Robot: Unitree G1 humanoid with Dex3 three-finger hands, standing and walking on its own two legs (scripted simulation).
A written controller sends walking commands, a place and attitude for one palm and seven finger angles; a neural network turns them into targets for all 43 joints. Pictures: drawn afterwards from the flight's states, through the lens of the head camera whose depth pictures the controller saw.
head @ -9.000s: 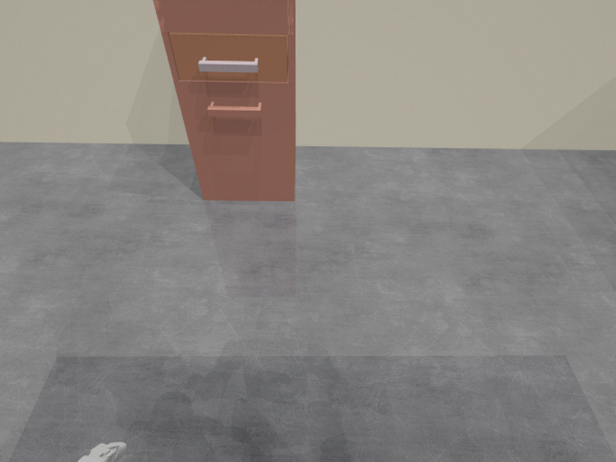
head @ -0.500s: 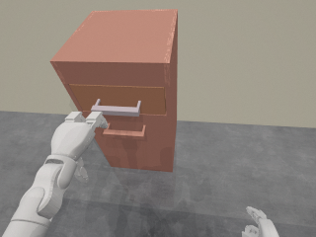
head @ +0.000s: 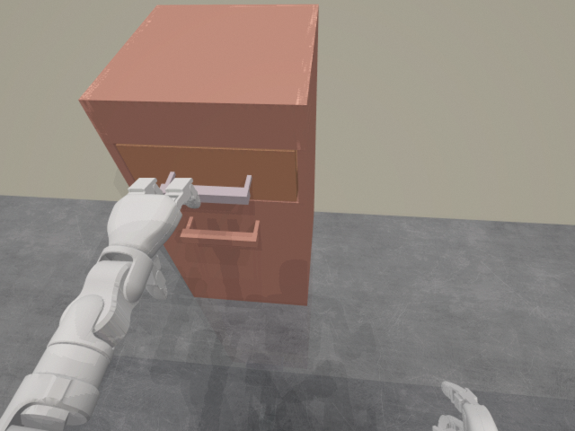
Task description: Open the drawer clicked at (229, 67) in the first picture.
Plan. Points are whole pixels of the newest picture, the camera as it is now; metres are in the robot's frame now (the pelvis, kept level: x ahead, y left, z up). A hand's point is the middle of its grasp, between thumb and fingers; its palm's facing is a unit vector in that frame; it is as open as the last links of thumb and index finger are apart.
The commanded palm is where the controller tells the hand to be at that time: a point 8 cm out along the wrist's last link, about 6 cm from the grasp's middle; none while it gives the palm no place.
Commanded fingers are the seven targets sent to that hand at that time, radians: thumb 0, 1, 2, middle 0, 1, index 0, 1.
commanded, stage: move the hooked fingers above the handle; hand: left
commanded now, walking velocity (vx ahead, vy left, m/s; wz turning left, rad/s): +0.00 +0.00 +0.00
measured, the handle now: (207, 186) +0.59 +0.25 -0.08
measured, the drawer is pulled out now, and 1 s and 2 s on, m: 0.00 0.00 0.00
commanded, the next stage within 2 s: none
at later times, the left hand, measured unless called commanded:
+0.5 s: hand (179, 215) +0.43 +0.23 +0.02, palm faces -0.04 -0.02 -1.00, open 13.8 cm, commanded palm +0.42 +0.24 +0.08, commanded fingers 0.00 -0.50 0.30 -0.30 -1.20 -0.30 -1.20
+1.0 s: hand (191, 200) +0.49 +0.24 -0.01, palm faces -0.13 +0.00 -0.99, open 13.8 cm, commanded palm +0.50 +0.24 +0.04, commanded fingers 0.00 -0.50 0.30 -0.30 -1.20 -0.30 -1.20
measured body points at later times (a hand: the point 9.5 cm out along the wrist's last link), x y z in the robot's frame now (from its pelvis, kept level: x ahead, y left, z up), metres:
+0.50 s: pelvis +0.00 +0.01 -0.01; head +0.07 -0.01 +0.43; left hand +0.43 +0.23 +0.07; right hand +0.06 -0.27 -0.15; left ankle +0.01 +0.13 -0.73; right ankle -0.02 -0.12 -0.73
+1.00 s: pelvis +0.00 +0.01 -0.03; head +0.11 +0.01 +0.40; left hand +0.49 +0.23 +0.04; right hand -0.02 -0.27 -0.16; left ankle +0.01 +0.13 -0.73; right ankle -0.02 -0.12 -0.73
